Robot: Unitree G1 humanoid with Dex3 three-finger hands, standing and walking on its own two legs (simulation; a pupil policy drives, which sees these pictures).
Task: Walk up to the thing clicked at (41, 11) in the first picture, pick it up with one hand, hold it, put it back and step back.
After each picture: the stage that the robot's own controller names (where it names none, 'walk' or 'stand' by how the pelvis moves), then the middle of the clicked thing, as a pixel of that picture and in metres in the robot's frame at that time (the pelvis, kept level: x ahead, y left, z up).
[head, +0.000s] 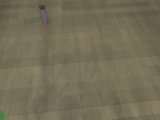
stand; (43, 15) +1.73 +0.51 -0.66
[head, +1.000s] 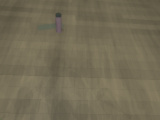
walk; (58, 23) +1.63 +0.24 -0.64
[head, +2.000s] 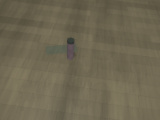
walk; (70, 49) +1.10 +0.11 -0.64
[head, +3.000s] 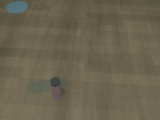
walk; (56, 89) +0.66 +0.20 -0.64
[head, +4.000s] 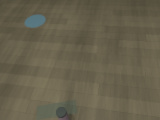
walk; (64, 118) +0.44 +0.22 -0.64
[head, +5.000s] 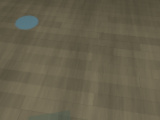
stand; out of the picture +0.35 +0.17 -0.65
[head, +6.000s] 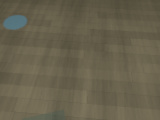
stand; out of the picture +0.34 +0.20 -0.66
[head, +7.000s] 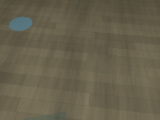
stand; out of the picture +0.34 +0.20 -0.66
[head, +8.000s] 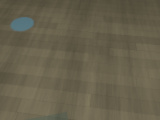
stand; out of the picture +0.34 +0.19 -0.66
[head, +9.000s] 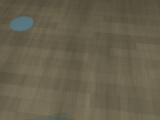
go down; out of the picture +0.33 +0.19 -0.66
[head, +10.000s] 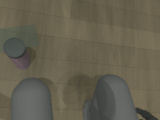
go down; (19, 56) +0.43 +0.21 -0.28
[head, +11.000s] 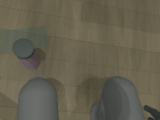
approach; (28, 57) +0.43 +0.21 -0.26
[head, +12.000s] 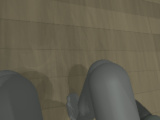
close in; out of the picture +0.41 +0.25 -0.16
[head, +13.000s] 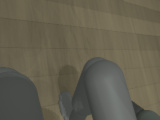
close; out of the picture +0.42 +0.26 -0.16
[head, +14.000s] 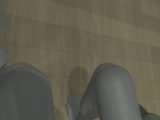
lift; out of the picture +0.33 +0.24 -0.15
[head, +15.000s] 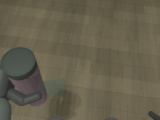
lift; (30, 83) +0.31 +0.17 +0.05
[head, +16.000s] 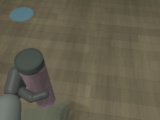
hold; (39, 83) +0.31 +0.15 +0.05
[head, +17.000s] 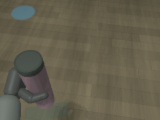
crouch; (38, 84) +0.31 +0.16 +0.04
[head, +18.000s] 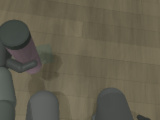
crouch; (25, 52) +0.41 +0.18 -0.04
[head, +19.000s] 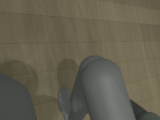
lower; out of the picture +0.41 +0.26 -0.16
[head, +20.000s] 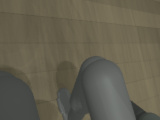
lower; out of the picture +0.41 +0.27 -0.16
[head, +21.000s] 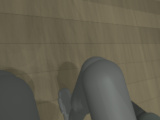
lower; out of the picture +0.40 +0.26 -0.16
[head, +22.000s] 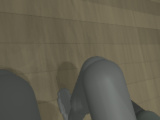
lower; out of the picture +0.41 +0.27 -0.16
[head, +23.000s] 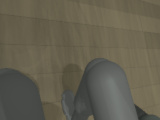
loosen; out of the picture +0.40 +0.24 -0.15
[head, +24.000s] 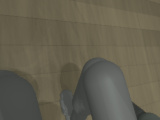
withdraw; out of the picture +0.40 +0.24 -0.17
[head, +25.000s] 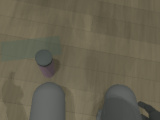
walk; (46, 65) +0.43 +0.18 -0.32
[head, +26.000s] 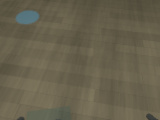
stand; out of the picture +0.35 +0.15 -0.59
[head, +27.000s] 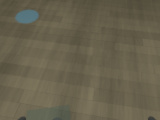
stand; out of the picture +0.36 +0.16 -0.60
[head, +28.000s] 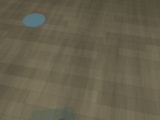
stand; out of the picture +0.37 +0.15 -0.64
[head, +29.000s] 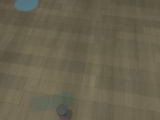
walk; (63, 115) +0.39 +0.13 -0.63
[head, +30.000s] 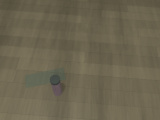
walk; (56, 86) +0.55 +0.19 -0.63
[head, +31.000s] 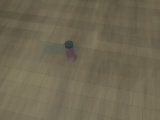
walk; (70, 52) +0.91 +0.16 -0.63
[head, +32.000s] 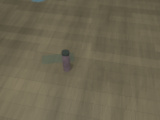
stand; (66, 61) +0.98 +0.17 -0.64
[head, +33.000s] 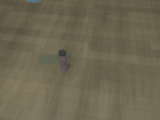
stand; (63, 61) +0.99 +0.20 -0.66
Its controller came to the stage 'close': yes
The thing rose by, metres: 0.69
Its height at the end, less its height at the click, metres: +0.00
